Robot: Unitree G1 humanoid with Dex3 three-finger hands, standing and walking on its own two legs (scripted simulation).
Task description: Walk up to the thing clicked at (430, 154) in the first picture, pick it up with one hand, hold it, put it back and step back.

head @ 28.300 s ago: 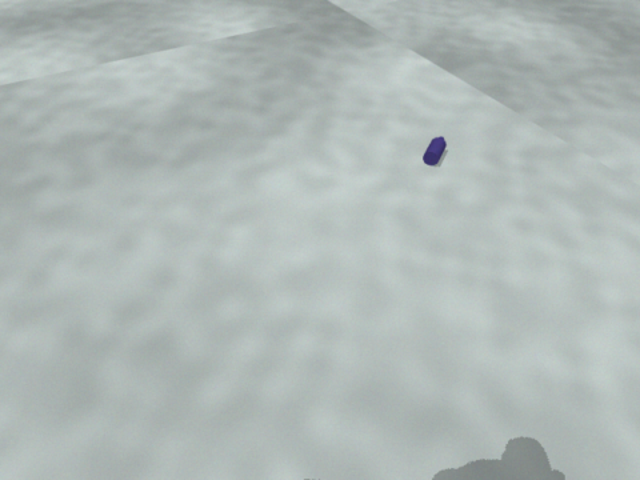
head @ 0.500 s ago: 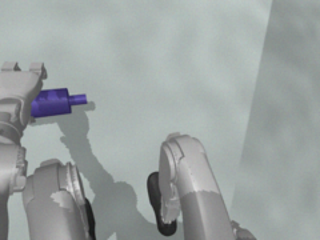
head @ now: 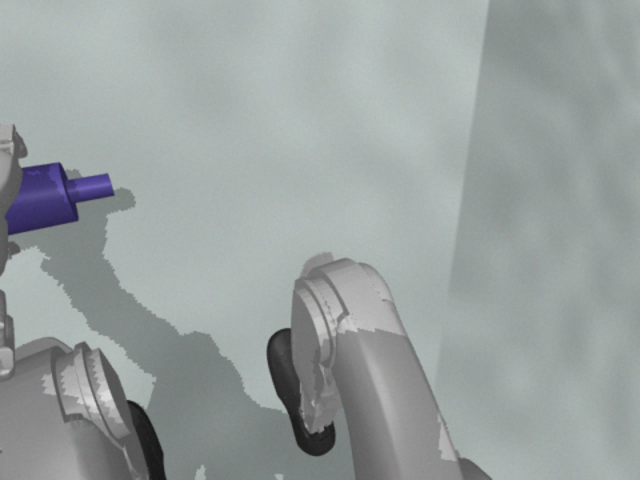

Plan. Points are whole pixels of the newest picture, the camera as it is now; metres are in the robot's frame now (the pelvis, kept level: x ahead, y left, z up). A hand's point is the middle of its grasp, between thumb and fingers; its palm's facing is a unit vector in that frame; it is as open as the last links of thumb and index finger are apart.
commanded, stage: rest palm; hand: left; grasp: from above
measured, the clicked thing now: (30, 198) +0.49 +0.21 -0.26
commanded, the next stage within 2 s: close in 0.14 s
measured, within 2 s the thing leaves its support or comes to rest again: neither
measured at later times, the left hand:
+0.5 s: hand out of the picture +0.47 +0.24 -0.24, palm faces -0.46 -0.09 -0.88, open 11.6 cm
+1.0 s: hand (1, 210) +0.47 +0.24 -0.24, palm faces -0.47 -0.09 -0.88, open 11.1 cm
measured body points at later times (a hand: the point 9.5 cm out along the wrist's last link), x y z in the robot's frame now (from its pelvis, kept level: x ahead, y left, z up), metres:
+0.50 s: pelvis +0.00 +0.00 +0.00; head +0.28 +0.09 +0.34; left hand +0.49 +0.25 -0.19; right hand +0.02 -0.25 -0.07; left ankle +0.06 +0.13 -0.27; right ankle +0.10 -0.12 -0.27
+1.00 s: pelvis +0.00 +0.00 +0.00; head +0.28 +0.10 +0.34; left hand +0.49 +0.24 -0.19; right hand +0.02 -0.25 -0.06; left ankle +0.06 +0.13 -0.27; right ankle +0.10 -0.12 -0.27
